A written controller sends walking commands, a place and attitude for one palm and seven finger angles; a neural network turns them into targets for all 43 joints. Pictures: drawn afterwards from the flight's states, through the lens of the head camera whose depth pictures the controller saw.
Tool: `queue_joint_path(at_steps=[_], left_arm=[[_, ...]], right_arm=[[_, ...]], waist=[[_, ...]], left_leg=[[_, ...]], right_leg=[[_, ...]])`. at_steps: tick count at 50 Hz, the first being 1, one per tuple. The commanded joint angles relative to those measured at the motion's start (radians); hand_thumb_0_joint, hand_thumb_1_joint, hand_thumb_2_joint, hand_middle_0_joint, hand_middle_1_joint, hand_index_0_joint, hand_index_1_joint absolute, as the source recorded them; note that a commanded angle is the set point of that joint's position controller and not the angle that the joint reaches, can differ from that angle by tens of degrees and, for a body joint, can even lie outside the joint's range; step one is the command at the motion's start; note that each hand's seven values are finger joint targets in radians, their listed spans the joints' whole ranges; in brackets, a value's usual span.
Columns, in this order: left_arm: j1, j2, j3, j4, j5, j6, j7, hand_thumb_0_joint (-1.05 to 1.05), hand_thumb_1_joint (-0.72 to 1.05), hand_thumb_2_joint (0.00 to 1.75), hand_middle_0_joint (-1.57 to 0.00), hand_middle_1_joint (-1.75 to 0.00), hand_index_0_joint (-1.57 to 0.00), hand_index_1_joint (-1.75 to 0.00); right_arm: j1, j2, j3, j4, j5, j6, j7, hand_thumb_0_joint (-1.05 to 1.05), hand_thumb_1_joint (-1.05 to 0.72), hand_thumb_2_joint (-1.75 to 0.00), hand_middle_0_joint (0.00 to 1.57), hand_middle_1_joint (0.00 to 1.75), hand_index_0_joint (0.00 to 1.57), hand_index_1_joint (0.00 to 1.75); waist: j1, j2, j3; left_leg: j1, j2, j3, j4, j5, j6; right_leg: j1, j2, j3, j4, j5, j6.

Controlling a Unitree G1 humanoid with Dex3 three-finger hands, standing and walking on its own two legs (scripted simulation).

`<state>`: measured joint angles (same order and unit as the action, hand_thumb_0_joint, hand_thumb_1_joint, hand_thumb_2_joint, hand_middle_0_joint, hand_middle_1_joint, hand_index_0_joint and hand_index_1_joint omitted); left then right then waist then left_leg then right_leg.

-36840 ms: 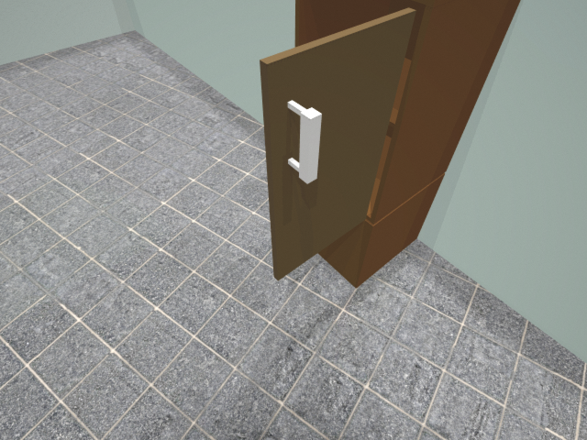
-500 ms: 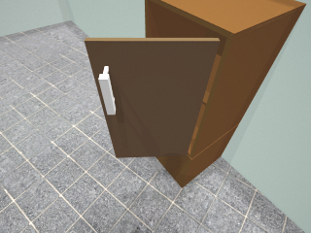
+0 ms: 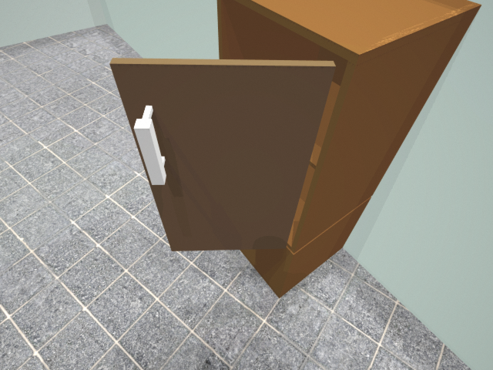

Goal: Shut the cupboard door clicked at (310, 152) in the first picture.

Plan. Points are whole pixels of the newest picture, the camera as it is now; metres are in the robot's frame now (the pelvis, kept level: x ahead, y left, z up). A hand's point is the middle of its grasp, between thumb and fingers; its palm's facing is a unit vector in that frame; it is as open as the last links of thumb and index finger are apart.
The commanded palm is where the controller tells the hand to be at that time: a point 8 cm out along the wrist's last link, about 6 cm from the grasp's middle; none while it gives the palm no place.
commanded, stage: look again from close up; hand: left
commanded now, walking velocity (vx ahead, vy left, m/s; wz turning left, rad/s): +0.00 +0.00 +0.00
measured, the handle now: (153, 146) +0.46 +0.19 +0.10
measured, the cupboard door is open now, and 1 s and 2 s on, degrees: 55 55 55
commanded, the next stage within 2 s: shuffle to correct the standing spot in 0.60 s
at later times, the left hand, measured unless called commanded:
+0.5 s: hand out of the picture +0.05 +0.26 -0.18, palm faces +0.02 -0.96 -0.28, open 7.4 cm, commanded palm none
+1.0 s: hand out of the picture -0.10 +0.24 -0.18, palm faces +0.02 -0.98 -0.21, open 7.4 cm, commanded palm none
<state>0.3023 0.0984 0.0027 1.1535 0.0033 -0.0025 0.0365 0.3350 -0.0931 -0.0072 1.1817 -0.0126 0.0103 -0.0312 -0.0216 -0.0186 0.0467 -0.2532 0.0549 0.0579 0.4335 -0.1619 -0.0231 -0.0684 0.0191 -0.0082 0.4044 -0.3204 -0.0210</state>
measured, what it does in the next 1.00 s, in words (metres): shifts its weight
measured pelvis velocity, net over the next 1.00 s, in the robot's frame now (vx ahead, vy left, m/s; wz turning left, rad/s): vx -0.05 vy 0.05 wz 0.02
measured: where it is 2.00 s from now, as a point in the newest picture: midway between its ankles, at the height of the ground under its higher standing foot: outside the picture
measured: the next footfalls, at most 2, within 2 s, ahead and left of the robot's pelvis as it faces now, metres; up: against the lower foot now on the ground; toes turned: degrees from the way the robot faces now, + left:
left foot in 1.56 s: +0.02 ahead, +0.11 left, +0.00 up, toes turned +11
right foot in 1.92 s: +0.05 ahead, -0.15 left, +0.00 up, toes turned +4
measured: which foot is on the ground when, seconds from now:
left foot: down 0.00-1.00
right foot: down 0.00-1.00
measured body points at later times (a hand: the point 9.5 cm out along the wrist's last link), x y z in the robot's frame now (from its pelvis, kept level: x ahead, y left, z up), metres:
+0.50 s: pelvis +0.00 +0.04 -0.01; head -0.01 +0.06 +0.44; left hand +0.05 +0.31 -0.16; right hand +0.13 -0.22 -0.12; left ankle +0.04 +0.13 -0.74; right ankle -0.06 -0.11 -0.74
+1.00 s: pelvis -0.05 +0.05 +0.00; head -0.04 +0.06 +0.45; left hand -0.10 +0.29 -0.16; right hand -0.02 -0.19 -0.15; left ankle +0.04 +0.14 -0.74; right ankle -0.07 -0.10 -0.74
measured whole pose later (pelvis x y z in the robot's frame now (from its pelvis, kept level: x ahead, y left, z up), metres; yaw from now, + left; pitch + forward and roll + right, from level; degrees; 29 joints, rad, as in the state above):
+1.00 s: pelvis -0.05 +0.05 +0.00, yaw +1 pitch -1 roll -1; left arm 0.41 0.21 0.00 1.04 0.03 0.05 0.01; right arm 0.26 -0.18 -0.03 1.07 -0.02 0.05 -0.01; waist 0.00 -0.01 0.02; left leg -0.33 0.00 0.07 0.45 -0.13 0.05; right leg -0.15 -0.05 -0.03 0.45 -0.31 0.01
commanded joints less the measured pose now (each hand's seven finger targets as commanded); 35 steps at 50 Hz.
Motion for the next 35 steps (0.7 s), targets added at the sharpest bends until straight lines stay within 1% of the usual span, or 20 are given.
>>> queue_joint_path(at_steps=[1, 2, 3, 4, 5, 6, 7, 8, 10, 12, 13, 16, 18, 19, 22, 24, 27, 29, 33, 35], left_arm=[[0.083, 0.089, 0.020, -0.017, 0.003, -0.009, 0.009, 0.00, 0.90, 0.90, -0.20, -0.30, -0.20, -0.30], [0.089, 0.086, 0.020, -0.015, 0.003, -0.009, 0.009, 0.00, 0.90, 0.90, -0.20, -0.30, -0.20, -0.30], [0.065, 0.288, 0.004, -0.111, 0.016, -0.037, 0.013, 0.00, 0.90, 0.90, -0.20, -0.30, -0.20, -0.30], [0.045, 0.221, 0.031, -0.121, 0.016, -0.039, 0.019, 0.00, 0.90, 0.90, -0.20, -0.30, -0.20, -0.30], [0.062, 0.195, 0.022, -0.125, 0.016, -0.045, 0.020, 0.00, 0.90, 0.90, -0.20, -0.30, -0.20, -0.30], [0.074, 0.170, 0.024, -0.131, 0.018, -0.045, 0.023, 0.00, 0.90, 0.90, -0.20, -0.30, -0.20, -0.30], [0.083, 0.167, 0.024, -0.136, 0.019, -0.045, 0.026, 0.00, 0.90, 0.90, -0.20, -0.30, -0.20, -0.30], [0.101, 0.168, 0.021, -0.139, 0.020, -0.047, 0.029, 0.00, 0.90, 0.90, -0.20, -0.30, -0.20, -0.30], [0.111, 0.199, 0.034, -0.160, 0.021, -0.042, 0.031, 0.00, 0.90, 0.90, -0.20, -0.30, -0.20, -0.30], [0.114, 0.225, 0.042, -0.191, 0.022, -0.032, 0.031, 0.00, 0.90, 0.90, -0.20, -0.30, -0.20, -0.30], [0.128, 0.228, 0.040, -0.198, 0.026, -0.032, 0.031, 0.00, 0.90, 0.90, -0.20, -0.30, -0.20, -0.30], [0.084, 0.268, 0.049, -0.240, 0.023, -0.021, 0.026, 0.00, 0.90, 0.90, -0.20, -0.30, -0.20, -0.30], [0.070, 0.265, 0.043, -0.262, 0.027, -0.016, 0.024, 0.00, 0.90, 0.90, -0.20, -0.30, -0.20, -0.30], [0.058, 0.278, 0.043, -0.270, 0.024, -0.013, 0.022, 0.00, 0.90, 0.90, -0.20, -0.30, -0.20, -0.30], [0.012, 0.305, 0.045, -0.284, 0.024, -0.006, 0.011, 0.00, 0.90, 0.90, -0.20, -0.30, -0.20, -0.30], [0.003, 0.312, 0.040, -0.287, 0.026, -0.005, 0.004, 0.00, 0.90, 0.90, -0.20, -0.30, -0.20, -0.30], [-0.032, 0.338, 0.042, -0.286, 0.026, -0.004, -0.006, 0.00, 0.90, 0.90, -0.20, -0.30, -0.20, -0.30], [-0.030, 0.340, 0.039, -0.281, 0.028, -0.001, -0.010, 0.00, 0.90, 0.90, -0.20, -0.30, -0.20, -0.30], [-0.015, 0.346, 0.037, -0.261, 0.029, 0.000, -0.015, 0.00, 0.90, 0.90, -0.20, -0.30, -0.20, -0.30], [-0.005, 0.350, 0.037, -0.247, 0.027, 0.000, -0.015, 0.00, 0.90, 0.90, -0.20, -0.30, -0.20, -0.30]], right_arm=[[0.046, -0.105, -0.022, -0.030, 0.003, -0.018, -0.012, 0.00, -0.90, -0.90, 0.20, 0.30, 0.20, 0.30], [0.034, -0.106, -0.021, -0.034, 0.003, -0.018, -0.013, 0.00, -0.90, -0.90, 0.20, 0.30, 0.20, 0.30], [-0.044, -0.203, -0.024, -0.165, -0.009, -0.025, 0.006, 0.00, -0.90, -0.90, 0.20, 0.30, 0.20, 0.30], [-0.069, -0.193, -0.056, -0.179, -0.011, -0.041, 0.001, 0.00, -0.90, -0.90, 0.20, 0.30, 0.20, 0.30], [-0.053, -0.156, -0.050, -0.187, -0.008, -0.045, -0.003, 0.00, -0.90, -0.90, 0.20, 0.30, 0.20, 0.30], [-0.036, -0.138, -0.048, -0.192, -0.007, -0.045, -0.005, 0.00, -0.90, -0.90, 0.20, 0.30, 0.20, 0.30], [-0.035, -0.136, -0.048, -0.198, -0.009, -0.044, -0.004, 0.00, -0.90, -0.90, 0.20, 0.30, 0.20, 0.30], [-0.043, -0.133, -0.040, -0.208, -0.010, -0.042, -0.001, 0.00, -0.90, -0.90, 0.20, 0.30, 0.20, 0.30], [-0.061, -0.156, -0.049, -0.229, -0.005, -0.039, -0.002, 0.00, -0.90, -0.90, 0.20, 0.30, 0.20, 0.30], [-0.076, -0.180, -0.057, -0.250, -0.003, -0.036, -0.005, 0.00, -0.90, -0.90, 0.20, 0.30, 0.20, 0.30], [-0.084, -0.188, -0.053, -0.254, -0.005, -0.037, -0.003, 0.00, -0.90, -0.90, 0.20, 0.30, 0.20, 0.30], [-0.119, -0.243, -0.068, -0.278, -0.003, -0.030, -0.003, 0.00, -0.90, -0.90, 0.20, 0.30, 0.20, 0.30], [-0.131, -0.265, -0.069, -0.285, -0.005, -0.032, 0.000, 0.00, -0.90, -0.90, 0.20, 0.30, 0.20, 0.30], [-0.146, -0.282, -0.070, -0.292, -0.005, -0.030, 0.002, 0.00, -0.90, -0.90, 0.20, 0.30, 0.20, 0.30], [-0.208, -0.316, -0.069, -0.316, -0.007, -0.029, 0.007, 0.00, -0.90, -0.90, 0.20, 0.30, 0.20, 0.30], [-0.229, -0.319, -0.062, -0.322, -0.007, -0.028, 0.013, 0.00, -0.90, -0.90, 0.20, 0.30, 0.20, 0.30], [-0.249, -0.351, -0.066, -0.327, -0.008, -0.028, 0.020, 0.00, -0.90, -0.90, 0.20, 0.30, 0.20, 0.30], [-0.246, -0.356, -0.062, -0.324, -0.008, -0.026, 0.024, 0.00, -0.90, -0.90, 0.20, 0.30, 0.20, 0.30], [-0.237, -0.371, -0.063, -0.311, -0.007, -0.027, 0.027, 0.00, -0.90, -0.90, 0.20, 0.30, 0.20, 0.30], [-0.234, -0.376, -0.064, -0.301, -0.006, -0.025, 0.028, 0.00, -0.90, -0.90, 0.20, 0.30, 0.20, 0.30]], waist=[[0.008, 0.015, 0.028], [0.011, 0.015, 0.030], [0.004, 0.107, 0.088], [0.016, 0.125, 0.009], [0.011, 0.068, -0.081], [0.008, 0.002, -0.112], [0.012, -0.067, -0.105], [0.017, -0.102, -0.100], [0.021, -0.096, -0.086], [0.025, -0.067, -0.084], [0.031, -0.035, -0.096], [0.021, -0.006, -0.086], [0.021, 0.049, -0.099], [0.021, 0.050, -0.096], [0.027, 0.067, -0.050], [0.028, 0.049, -0.044], [0.024, 0.079, -0.025], [0.026, 0.074, -0.025], [0.034, 0.088, -0.043], [0.035, 0.065, -0.041]], left_leg=[[0.099, 0.057, -0.068, -0.039, 0.125, 0.031], [0.106, 0.056, -0.070, -0.036, 0.134, 0.033], [0.097, 0.020, -0.101, 0.006, 0.095, 0.039], [0.060, 0.038, -0.082, 0.080, 0.081, 0.042], [0.059, 0.036, -0.090, 0.126, 0.122, 0.045], [0.042, 0.031, -0.079, 0.147, 0.127, 0.043], [0.012, 0.023, -0.067, 0.162, 0.141, 0.044], [-0.004, 0.016, -0.049, 0.158, 0.140, 0.047], [-0.025, 0.005, -0.032, 0.168, 0.169, 0.053], [-0.006, 0.009, -0.023, 0.176, 0.257, 0.060], [0.020, 0.009, -0.013, 0.182, 0.327, 0.064], [0.076, 0.036, -0.041, 0.173, 0.375, 0.077], [0.129, 0.061, -0.063, 0.164, 0.457, 0.089], [0.130, 0.070, -0.076, 0.151, 0.436, 0.093], [0.064, 0.072, -0.106, 0.079, 0.237, 0.092], [0.044, 0.065, -0.109, 0.047, 0.124, 0.087], [0.024, 0.066, -0.141, -0.034, -0.070, 0.081], [0.000, 0.067, -0.157, -0.081, -0.179, 0.079], [-0.007, 0.081, -0.185, -0.152, -0.274, 0.078], [-0.005, 0.078, -0.182, -0.162, -0.288, 0.072]], right_leg=[[-0.131, -0.112, 0.082, -0.097, 0.200, -0.019], [-0.133, -0.112, 0.083, -0.097, 0.215, -0.018], [-0.207, -0.102, 0.075, -0.095, 0.158, -0.019], [-0.207, -0.123, 0.111, -0.032, 0.152, -0.024], [-0.160, -0.138, 0.123, -0.021, 0.275, -0.027], [-0.137, -0.148, 0.129, -0.003, 0.365, -0.031], [-0.113, -0.151, 0.124, 0.022, 0.494, -0.033], [-0.079, -0.156, 0.120, 0.051, 0.642, -0.027], [-0.053, -0.152, 0.104, 0.096, 0.779, -0.023], [-0.057, -0.140, 0.094, 0.121, 0.794, -0.019], [-0.052, -0.137, 0.095, 0.135, 0.837, -0.016], [-0.121, -0.117, 0.083, 0.126, 0.628, -0.014], [-0.153, -0.097, 0.073, 0.120, 0.476, -0.011], [-0.165, -0.091, 0.065, 0.110, 0.394, -0.009], [-0.182, -0.083, 0.062, 0.077, 0.200, -0.006], [-0.176, -0.090, 0.071, 0.048, 0.147, -0.007], [-0.199, -0.085, 0.063, 0.028, 0.038, -0.008], [-0.186, -0.084, 0.055, 0.018, -0.002, -0.007], [-0.160, -0.084, 0.032, 0.021, -0.010, -0.004], [-0.167, -0.090, 0.036, 0.011, -0.018, -0.006]])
